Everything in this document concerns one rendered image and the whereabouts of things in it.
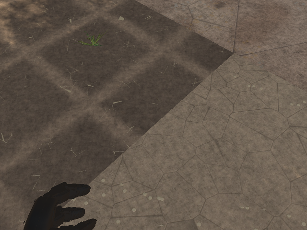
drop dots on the left robot hand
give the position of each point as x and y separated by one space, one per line
45 215

